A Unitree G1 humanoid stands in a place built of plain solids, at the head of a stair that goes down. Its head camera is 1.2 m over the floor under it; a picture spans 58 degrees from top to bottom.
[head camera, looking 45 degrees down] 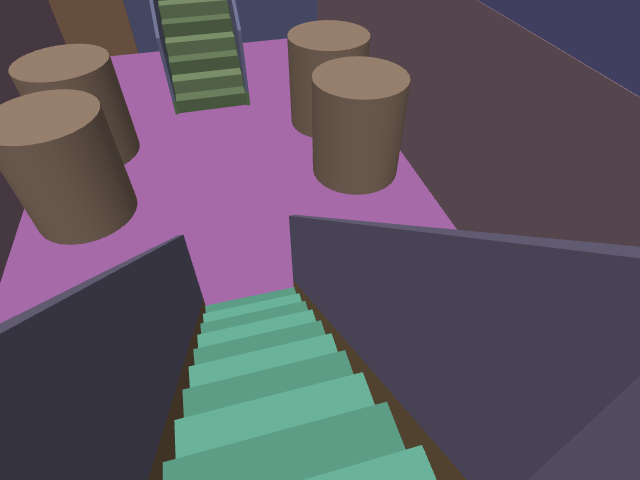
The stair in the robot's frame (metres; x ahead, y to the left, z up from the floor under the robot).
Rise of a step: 0.20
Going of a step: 0.24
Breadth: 0.83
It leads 15 degrees to the left of straight ahead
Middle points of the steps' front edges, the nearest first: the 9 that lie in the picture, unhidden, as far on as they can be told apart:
0.62 0.14 -0.40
0.85 0.21 -0.59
1.08 0.27 -0.79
1.31 0.33 -0.99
1.54 0.39 -1.19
1.77 0.45 -1.39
1.99 0.52 -1.58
2.22 0.58 -1.78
2.45 0.64 -1.98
